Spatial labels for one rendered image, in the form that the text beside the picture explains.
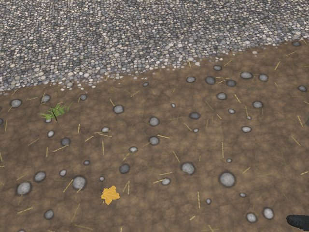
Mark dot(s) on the right robot hand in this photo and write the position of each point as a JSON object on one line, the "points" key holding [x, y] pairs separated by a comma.
{"points": [[299, 221]]}

